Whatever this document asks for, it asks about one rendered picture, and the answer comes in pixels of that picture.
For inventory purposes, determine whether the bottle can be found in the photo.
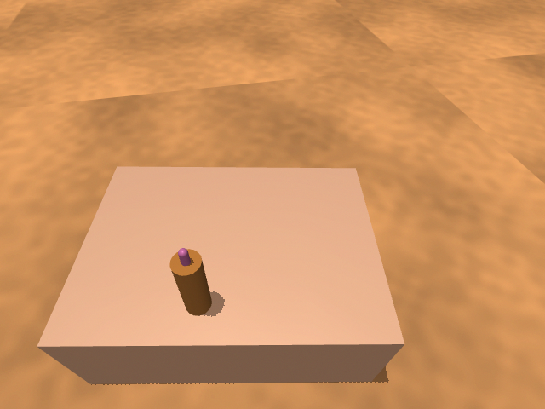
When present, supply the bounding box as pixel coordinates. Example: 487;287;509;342
169;248;212;316

